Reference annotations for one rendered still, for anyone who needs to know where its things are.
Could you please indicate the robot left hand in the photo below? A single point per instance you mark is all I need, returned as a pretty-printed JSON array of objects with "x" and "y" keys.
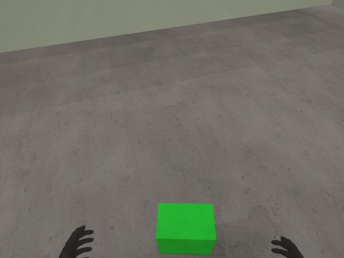
[{"x": 70, "y": 249}]

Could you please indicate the robot right hand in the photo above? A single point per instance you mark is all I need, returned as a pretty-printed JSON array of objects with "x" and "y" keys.
[{"x": 292, "y": 250}]

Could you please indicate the carton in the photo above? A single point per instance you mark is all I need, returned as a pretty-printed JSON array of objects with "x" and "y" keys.
[{"x": 184, "y": 228}]

